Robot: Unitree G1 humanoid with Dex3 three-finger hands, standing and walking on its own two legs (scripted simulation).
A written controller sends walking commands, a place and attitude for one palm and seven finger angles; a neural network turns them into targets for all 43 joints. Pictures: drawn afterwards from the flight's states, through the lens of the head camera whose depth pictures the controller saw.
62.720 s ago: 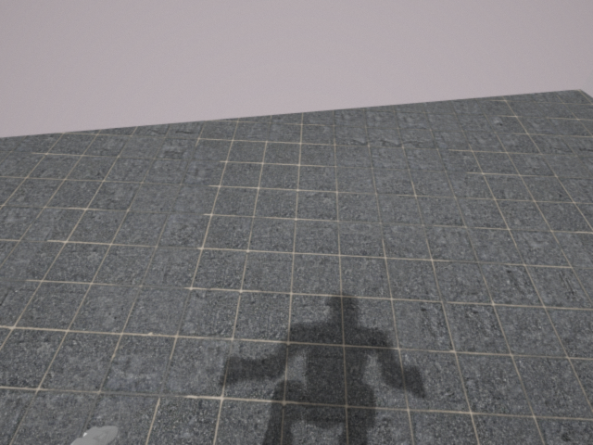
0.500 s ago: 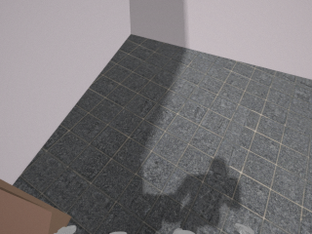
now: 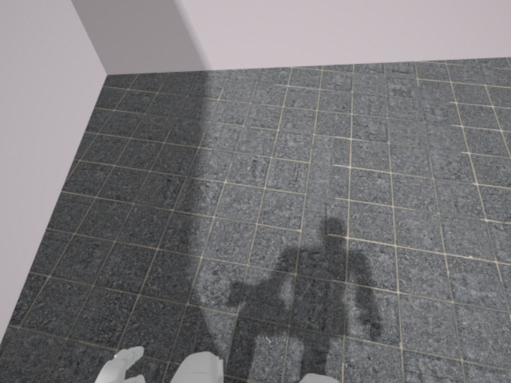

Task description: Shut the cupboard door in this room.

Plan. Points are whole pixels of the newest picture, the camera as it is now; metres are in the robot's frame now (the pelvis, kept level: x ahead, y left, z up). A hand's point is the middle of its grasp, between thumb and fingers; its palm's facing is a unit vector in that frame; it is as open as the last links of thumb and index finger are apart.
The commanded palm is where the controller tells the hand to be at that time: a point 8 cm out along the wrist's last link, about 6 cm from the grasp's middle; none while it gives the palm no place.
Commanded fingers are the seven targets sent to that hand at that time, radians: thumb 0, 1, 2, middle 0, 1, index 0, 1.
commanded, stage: walk to a spot facing it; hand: left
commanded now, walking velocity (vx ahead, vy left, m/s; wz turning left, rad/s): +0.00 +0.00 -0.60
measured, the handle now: out of the picture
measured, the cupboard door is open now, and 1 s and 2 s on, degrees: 25 25 25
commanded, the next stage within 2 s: turn to face it in 1.50 s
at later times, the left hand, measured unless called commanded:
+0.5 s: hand (141, 361) +0.16 +0.22 -0.15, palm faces -0.25 -0.95 -0.20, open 7.4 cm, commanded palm none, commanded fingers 0.00 0.90 0.90 -0.20 -0.30 -0.20 -0.30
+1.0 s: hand (210, 330) +0.22 +0.10 -0.15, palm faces -0.51 -0.84 -0.20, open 7.4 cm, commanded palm none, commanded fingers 0.00 0.90 0.90 -0.20 -0.30 -0.20 -0.30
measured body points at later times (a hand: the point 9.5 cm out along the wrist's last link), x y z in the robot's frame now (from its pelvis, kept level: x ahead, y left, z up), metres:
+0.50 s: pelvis +0.02 +0.04 +0.01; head +0.07 +0.05 +0.46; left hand +0.18 +0.27 -0.14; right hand +0.01 -0.22 -0.11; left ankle +0.04 +0.14 -0.73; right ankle -0.03 -0.11 -0.65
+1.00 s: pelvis +0.09 -0.04 +0.01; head +0.12 -0.07 +0.46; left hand +0.24 +0.15 -0.14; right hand +0.03 -0.31 -0.12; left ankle +0.24 +0.04 -0.69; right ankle -0.01 -0.10 -0.73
